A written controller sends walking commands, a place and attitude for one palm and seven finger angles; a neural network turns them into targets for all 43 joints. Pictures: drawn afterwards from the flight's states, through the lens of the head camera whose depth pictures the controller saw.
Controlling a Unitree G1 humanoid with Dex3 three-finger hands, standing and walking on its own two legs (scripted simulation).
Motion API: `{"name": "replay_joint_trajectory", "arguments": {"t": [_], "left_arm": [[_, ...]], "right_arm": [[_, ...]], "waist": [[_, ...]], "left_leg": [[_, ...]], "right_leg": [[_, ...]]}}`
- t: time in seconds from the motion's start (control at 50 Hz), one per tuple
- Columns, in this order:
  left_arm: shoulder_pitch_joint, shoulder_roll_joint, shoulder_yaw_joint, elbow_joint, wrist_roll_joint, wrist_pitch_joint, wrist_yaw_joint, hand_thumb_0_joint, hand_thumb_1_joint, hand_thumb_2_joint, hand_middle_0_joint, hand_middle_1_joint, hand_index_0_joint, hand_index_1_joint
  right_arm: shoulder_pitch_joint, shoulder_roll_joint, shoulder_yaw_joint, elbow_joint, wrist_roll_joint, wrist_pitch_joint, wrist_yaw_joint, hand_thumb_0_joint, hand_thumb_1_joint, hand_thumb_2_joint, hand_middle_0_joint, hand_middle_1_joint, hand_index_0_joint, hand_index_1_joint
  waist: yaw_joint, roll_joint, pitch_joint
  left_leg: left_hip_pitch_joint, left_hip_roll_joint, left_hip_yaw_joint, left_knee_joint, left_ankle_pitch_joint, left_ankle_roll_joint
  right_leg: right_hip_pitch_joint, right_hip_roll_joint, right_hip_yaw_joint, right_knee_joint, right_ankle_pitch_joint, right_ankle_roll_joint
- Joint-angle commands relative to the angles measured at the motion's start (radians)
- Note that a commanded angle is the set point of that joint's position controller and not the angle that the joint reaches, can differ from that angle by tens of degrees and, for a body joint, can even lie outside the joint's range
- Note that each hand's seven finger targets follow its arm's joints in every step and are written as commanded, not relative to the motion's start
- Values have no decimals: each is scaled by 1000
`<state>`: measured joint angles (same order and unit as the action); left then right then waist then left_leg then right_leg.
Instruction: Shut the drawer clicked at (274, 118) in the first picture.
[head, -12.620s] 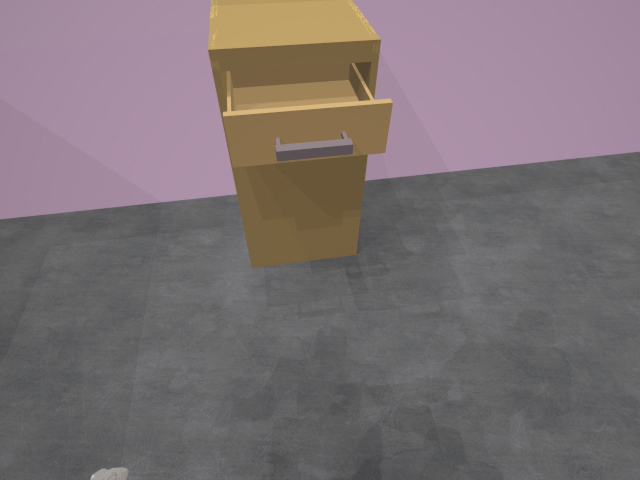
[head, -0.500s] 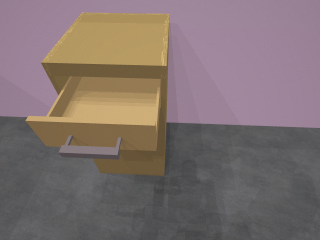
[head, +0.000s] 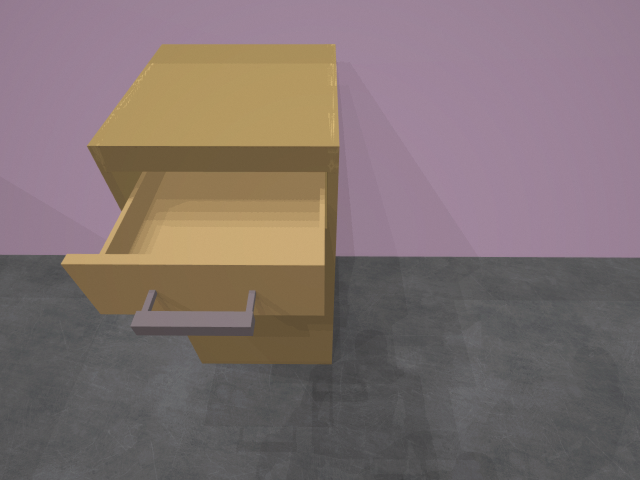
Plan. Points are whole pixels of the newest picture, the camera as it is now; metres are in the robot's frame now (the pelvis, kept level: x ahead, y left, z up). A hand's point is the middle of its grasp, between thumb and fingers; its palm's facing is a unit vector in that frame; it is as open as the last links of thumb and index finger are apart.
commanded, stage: come to a stop and stand still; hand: left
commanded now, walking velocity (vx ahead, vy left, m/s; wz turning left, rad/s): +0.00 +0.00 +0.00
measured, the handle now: (198, 310) +0.36 +0.21 -0.04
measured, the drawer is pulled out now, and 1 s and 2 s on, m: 0.22 0.22 0.22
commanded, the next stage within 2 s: look again from close up in 0.14 s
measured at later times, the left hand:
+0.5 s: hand out of the picture -0.01 +0.15 -0.17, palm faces +0.02 -0.98 -0.17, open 7.4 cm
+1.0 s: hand (190, 478) +0.14 +0.17 -0.05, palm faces +0.23 -0.95 -0.21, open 7.0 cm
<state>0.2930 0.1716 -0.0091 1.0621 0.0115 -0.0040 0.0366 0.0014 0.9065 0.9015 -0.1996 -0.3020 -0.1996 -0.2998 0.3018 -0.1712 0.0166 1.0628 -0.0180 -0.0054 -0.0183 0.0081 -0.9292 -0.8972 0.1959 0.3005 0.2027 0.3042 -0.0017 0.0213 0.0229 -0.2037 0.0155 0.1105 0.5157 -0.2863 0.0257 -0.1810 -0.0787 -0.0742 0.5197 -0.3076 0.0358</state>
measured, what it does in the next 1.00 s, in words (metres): stands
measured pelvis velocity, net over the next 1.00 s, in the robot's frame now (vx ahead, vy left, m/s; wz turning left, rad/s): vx -0.01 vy -0.02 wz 0.04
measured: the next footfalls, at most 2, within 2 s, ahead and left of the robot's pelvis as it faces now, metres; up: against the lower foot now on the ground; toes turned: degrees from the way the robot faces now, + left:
none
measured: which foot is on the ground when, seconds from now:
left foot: down 0.00-1.00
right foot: down 0.00-1.00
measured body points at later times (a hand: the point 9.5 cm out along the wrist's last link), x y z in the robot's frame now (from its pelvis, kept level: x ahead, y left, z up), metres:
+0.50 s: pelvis +0.00 -0.01 +0.01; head +0.01 -0.01 +0.45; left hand -0.01 +0.20 -0.16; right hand +0.00 -0.23 -0.16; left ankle +0.00 +0.10 -0.74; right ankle -0.02 -0.14 -0.74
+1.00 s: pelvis -0.01 -0.02 -0.01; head -0.01 -0.04 +0.44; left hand +0.13 +0.22 -0.03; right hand +0.07 -0.27 -0.13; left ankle +0.00 +0.10 -0.74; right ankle -0.02 -0.14 -0.74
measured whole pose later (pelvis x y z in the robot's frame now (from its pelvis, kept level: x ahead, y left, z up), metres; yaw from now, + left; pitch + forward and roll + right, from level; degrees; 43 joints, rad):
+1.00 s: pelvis -0.01 -0.02 -0.01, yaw +2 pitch +1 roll +0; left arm 0.51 0.19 -0.01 0.18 -0.13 -0.08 0.13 0.05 0.98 0.90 -0.25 -0.35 -0.25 -0.35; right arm 0.35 -0.24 -0.01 0.86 0.03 -0.27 -0.07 0.02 -0.92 -0.90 0.20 0.30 0.20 0.30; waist -0.03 0.04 -0.02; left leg -0.32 0.03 0.07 0.60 -0.29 0.00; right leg -0.28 -0.07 -0.12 0.61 -0.34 0.01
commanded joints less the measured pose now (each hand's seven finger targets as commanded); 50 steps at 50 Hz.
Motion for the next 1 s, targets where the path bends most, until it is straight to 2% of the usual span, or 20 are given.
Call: {"name": "replay_joint_trajectory", "arguments": {"t": [0.0,0.04,0.1,0.22,0.26,0.46,0.78,0.8,0.82,0.84,0.86,0.88,0.9,0.92,0.94,0.96,0.98], "left_arm": [[53,95,17,-23,-1,-11,3,0,900,900,-200,-300,-200,-300],[52,96,16,-17,-1,-11,3,0,900,900,-200,-300,-200,-300],[50,94,16,-9,-1,-13,3,0,900,900,-200,-300,-200,-300],[55,88,17,8,-1,-12,4,0,900,900,-200,-300,-200,-300],[61,84,17,14,1,-14,4,0,900,900,-200,-300,-200,-300],[90,66,16,38,2,-21,4,0,900,900,-200,-300,-200,-300],[112,46,13,52,1,-22,5,0,900,900,-200,-300,-200,-300],[134,86,10,72,15,-43,38,0,900,900,-200,-300,-200,-300],[-581,232,43,-1473,-190,-253,27,0,900,900,-220,-322,-220,-322],[-205,196,71,-1220,-109,-201,89,0,900,900,-240,-343,-240,-343],[89,15,-14,-1051,-135,-66,122,0,900,900,-260,-365,-260,-365],[56,-88,-99,-1097,-149,-50,106,0,900,900,-280,-387,-280,-387],[31,-88,-120,-1178,-168,-88,88,0,900,900,-300,-408,-300,-408],[35,-56,-104,-1195,-160,-132,78,0,900,900,-320,-430,-320,-430],[64,-73,-104,-1167,-155,-178,62,0,900,900,-340,-452,-340,-452],[71,-78,-82,-1117,-144,-231,43,0,900,900,-360,-473,-360,-473],[181,-96,-60,-1037,-147,-289,5,0,900,900,-380,-495,-380,-495]], "right_arm": [[34,-104,-13,-23,4,-25,-1,0,-900,-900,200,300,200,300],[35,-98,-12,-14,5,-22,-1,0,-900,-900,200,300,200,300],[36,-94,-10,2,4,-24,-1,0,-900,-900,200,300,200,300],[39,-81,-10,29,6,-23,-3,0,-900,-900,200,300,200,300],[38,-75,-11,35,8,-24,-4,0,-900,-900,200,300,200,300],[42,-57,-11,55,9,-24,-8,0,-900,-900,200,300,200,300],[48,-46,-10,66,9,-19,-9,0,-900,-900,200,300,200,300],[-51,-94,-22,-9,16,-28,2,0,-900,-900,200,300,200,300],[-11,-263,-46,-365,50,-172,-43,0,-900,-900,200,300,200,300],[-96,-176,-31,-302,48,-259,-69,0,-900,-900,200,300,200,300],[-96,-137,-53,-305,79,-293,-60,0,-900,-900,200,300,200,300],[-59,-156,-42,-292,81,-304,-57,0,-900,-900,200,300,200,300],[-92,-180,-51,-345,83,-331,-63,0,-900,-900,200,300,200,300],[-89,-208,-60,-366,67,-352,-64,0,-900,-900,200,300,200,300],[-86,-205,-64,-399,49,-364,-61,0,-900,-900,200,300,200,300],[-91,-203,-74,-432,40,-371,-52,0,-900,-900,200,300,200,300],[-95,-195,-86,-454,25,-374,-38,0,-900,-900,200,300,200,300]], "waist": [[11,-15,39],[9,-34,50],[9,-28,47],[7,-3,60],[9,-22,58],[9,-17,46],[9,-25,85],[32,-77,114],[-102,129,-395],[-2,242,-416],[-19,169,-210],[-34,68,-106],[-46,16,-25],[-69,-50,-39],[-77,-140,-17],[-70,-169,-25],[-28,-220,-52]], "left_leg": [[-26,96,-119,-151,193,18],[-22,93,-111,-153,174,15],[-9,92,-108,-153,209,13],[0,92,-100,-167,195,9],[11,94,-99,-165,204,11],[39,94,-88,-162,213,8],[27,93,-86,-174,160,0],[-87,109,-73,34,220,-33],[209,1,-69,-83,282,5],[226,28,-64,-85,385,7],[77,50,-94,-100,337,-15],[10,36,-93,-82,222,-13],[-35,27,-112,-58,125,-4],[-70,13,-118,-17,71,2],[-120,3,-127,30,37,5],[-164,-10,-122,78,27,-3],[-225,-13,-113,123,17,-15]], "right_leg": [[-4,-32,46,-77,124,-53],[-13,-36,51,-91,125,-54],[-6,-39,50,-93,155,-54],[-10,-38,55,-110,148,-53],[-8,-37,54,-115,165,-52],[-4,-41,61,-139,203,-56],[-27,-37,69,-166,160,-60],[-51,-92,126,-168,500,-49],[53,18,49,-54,400,-64],[23,55,36,1,236,-80],[-81,51,-22,1,110,-57],[-109,57,-36,-11,122,-54],[-160,57,-42,-21,87,-45],[-216,60,-43,-17,42,-42],[-290,67,-54,11,-4,-38],[-335,66,-52,42,-38,-39],[-378,71,-52,82,-76,-41]]}}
